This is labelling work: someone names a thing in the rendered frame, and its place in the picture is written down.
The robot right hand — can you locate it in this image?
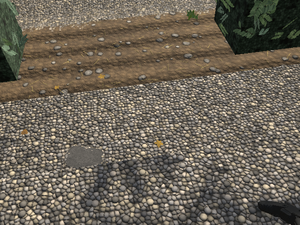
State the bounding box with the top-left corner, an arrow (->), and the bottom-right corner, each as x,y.
258,201 -> 300,225

